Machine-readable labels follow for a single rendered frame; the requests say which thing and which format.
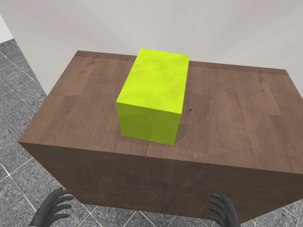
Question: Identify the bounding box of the right robot hand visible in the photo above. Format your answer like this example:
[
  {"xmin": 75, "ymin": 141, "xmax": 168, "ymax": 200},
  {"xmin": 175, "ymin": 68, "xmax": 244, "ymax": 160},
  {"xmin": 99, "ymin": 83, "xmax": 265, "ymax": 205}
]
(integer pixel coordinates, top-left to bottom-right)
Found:
[{"xmin": 208, "ymin": 193, "xmax": 241, "ymax": 227}]

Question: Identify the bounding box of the left robot hand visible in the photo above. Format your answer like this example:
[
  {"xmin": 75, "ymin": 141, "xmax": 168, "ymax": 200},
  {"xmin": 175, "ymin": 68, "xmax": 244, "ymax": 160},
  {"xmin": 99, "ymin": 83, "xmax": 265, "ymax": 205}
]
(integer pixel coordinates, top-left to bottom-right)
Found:
[{"xmin": 28, "ymin": 187, "xmax": 74, "ymax": 227}]

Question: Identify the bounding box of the pedestal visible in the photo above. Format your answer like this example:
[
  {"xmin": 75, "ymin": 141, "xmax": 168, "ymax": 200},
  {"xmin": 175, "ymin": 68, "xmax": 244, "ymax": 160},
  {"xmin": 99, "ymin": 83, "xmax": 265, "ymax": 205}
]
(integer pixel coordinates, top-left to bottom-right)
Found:
[{"xmin": 17, "ymin": 50, "xmax": 303, "ymax": 224}]

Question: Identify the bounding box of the carton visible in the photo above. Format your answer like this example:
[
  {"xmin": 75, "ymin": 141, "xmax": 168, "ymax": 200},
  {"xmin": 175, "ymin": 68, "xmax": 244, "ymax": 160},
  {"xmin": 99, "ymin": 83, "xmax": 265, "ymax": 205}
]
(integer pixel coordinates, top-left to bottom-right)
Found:
[{"xmin": 116, "ymin": 48, "xmax": 190, "ymax": 146}]

